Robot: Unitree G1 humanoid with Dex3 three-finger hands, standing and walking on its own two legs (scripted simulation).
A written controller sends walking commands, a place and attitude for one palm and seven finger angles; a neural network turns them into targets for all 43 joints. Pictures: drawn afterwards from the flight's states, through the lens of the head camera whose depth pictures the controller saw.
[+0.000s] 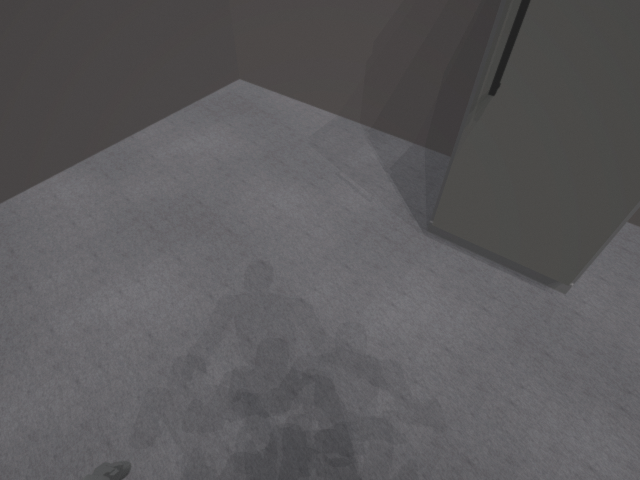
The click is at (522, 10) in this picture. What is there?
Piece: fridge door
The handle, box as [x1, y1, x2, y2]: [488, 0, 529, 95]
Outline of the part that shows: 529,0 521,1 488,94 493,95 499,86 500,78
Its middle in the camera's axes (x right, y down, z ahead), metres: +0.52 -0.59 +0.98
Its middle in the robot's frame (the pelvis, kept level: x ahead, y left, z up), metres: +1.17 -0.46 +0.17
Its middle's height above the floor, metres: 0.94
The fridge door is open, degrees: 0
